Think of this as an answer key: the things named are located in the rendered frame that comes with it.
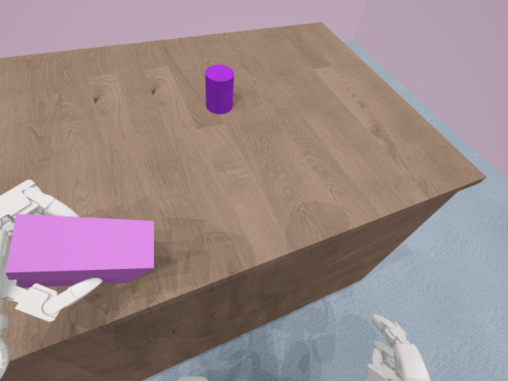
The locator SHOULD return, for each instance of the robot left hand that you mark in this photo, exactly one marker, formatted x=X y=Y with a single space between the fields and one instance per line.
x=38 y=301

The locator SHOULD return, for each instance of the robot right hand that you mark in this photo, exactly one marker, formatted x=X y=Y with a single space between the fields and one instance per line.
x=403 y=364

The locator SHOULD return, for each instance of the sponge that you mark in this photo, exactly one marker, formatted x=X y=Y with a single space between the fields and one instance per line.
x=62 y=251

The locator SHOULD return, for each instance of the table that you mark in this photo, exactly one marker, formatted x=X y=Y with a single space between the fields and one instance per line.
x=318 y=172

